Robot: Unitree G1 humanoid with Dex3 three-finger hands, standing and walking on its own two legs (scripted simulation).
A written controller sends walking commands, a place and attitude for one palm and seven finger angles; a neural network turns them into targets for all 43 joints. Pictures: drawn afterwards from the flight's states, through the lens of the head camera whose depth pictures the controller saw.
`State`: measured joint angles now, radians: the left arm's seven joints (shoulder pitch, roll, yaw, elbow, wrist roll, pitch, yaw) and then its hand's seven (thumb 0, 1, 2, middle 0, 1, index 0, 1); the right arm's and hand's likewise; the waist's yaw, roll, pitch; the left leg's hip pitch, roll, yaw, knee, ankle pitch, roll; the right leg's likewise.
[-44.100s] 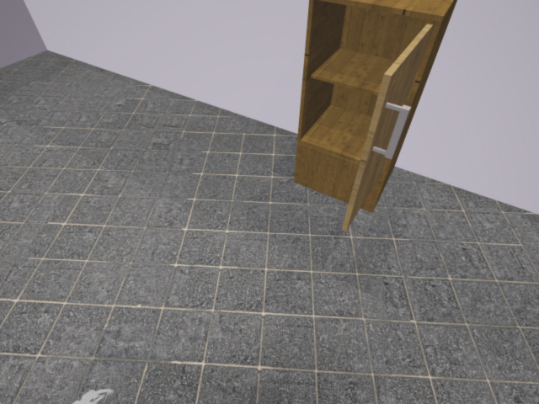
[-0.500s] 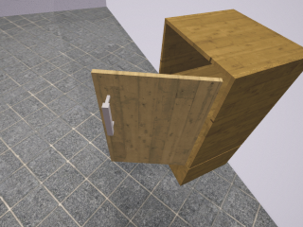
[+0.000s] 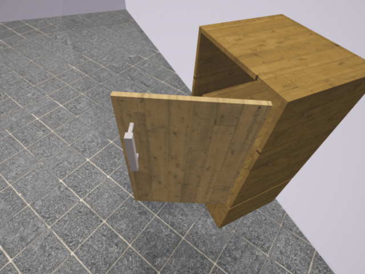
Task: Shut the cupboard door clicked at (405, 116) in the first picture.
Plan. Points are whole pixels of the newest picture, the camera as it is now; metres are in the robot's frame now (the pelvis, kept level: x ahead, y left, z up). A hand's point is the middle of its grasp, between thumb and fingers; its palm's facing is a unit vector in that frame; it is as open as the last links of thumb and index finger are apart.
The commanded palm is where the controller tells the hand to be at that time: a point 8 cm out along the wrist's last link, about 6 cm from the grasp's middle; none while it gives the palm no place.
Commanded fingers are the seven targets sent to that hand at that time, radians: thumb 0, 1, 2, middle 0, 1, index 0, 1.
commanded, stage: raise the hand and make a fist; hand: left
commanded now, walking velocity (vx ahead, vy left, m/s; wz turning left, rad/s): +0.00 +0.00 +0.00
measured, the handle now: (133, 148) +0.45 +0.17 -0.05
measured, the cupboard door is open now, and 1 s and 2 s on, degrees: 63 63 63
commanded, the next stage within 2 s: bring the fist close to the handle in 1.96 s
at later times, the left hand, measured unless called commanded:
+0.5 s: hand out of the picture +0.13 +0.16 -0.11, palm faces +0.12 -0.99 +0.05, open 6.0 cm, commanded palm +0.12 +0.22 -0.06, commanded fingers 0.00 0.90 0.90 -0.62 -0.76 -0.62 -0.76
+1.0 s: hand (104, 244) +0.19 +0.18 -0.04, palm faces +0.13 -0.99 -0.05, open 3.7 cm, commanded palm +0.16 +0.22 -0.05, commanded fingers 0.00 0.90 0.90 -1.08 -1.26 -1.08 -1.26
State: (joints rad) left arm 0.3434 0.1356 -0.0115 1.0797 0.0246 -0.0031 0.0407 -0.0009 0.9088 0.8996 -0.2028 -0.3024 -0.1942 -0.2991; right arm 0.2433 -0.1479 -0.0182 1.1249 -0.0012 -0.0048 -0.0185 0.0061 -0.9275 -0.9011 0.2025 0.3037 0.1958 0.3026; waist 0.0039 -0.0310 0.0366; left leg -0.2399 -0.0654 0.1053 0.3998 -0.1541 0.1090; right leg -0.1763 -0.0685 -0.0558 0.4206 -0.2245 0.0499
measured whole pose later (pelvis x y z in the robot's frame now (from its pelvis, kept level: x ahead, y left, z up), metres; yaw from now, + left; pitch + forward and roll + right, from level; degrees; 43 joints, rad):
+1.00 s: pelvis +0.01 -0.03 -0.11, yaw +3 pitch +17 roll -3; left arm 0.57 0.21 0.18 -0.12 -0.33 -0.50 -0.26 0.01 0.90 0.90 -0.90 -1.07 -0.89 -1.07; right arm 0.26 -0.24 -0.03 0.56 0.03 -0.18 -0.04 0.01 -0.90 -0.90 0.21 0.30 0.20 0.30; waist 0.02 0.04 -0.17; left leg -1.01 -0.02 0.02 1.24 -0.53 0.07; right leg -0.93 0.04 -0.12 1.20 -0.58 -0.06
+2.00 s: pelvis +0.01 -0.01 -0.09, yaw +3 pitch +16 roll -4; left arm 0.37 0.25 0.14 -0.02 -0.28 -0.43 -0.23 0.01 0.90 0.90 -1.30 -1.50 -1.29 -1.50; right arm 0.24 -0.25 0.01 0.50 0.03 -0.13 -0.02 0.01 -0.90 -0.90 0.20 0.30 0.20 0.30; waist 0.00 0.05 -0.17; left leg -0.96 -0.02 0.03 1.19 -0.51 0.10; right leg -0.86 0.04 -0.11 1.12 -0.54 -0.03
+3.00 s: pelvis +0.01 -0.02 -0.09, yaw +2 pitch +16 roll -3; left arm -0.06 0.21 0.08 0.32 -0.21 -0.38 -0.15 0.01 0.90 0.90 -1.30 -1.50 -1.30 -1.50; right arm 0.23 -0.25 0.02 0.55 0.03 -0.06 -0.01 0.01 -0.90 -0.90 0.20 0.30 0.20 0.30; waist -0.02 0.05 -0.15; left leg -0.94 -0.02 0.04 1.15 -0.50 0.08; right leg -0.87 0.04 -0.10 1.12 -0.54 -0.05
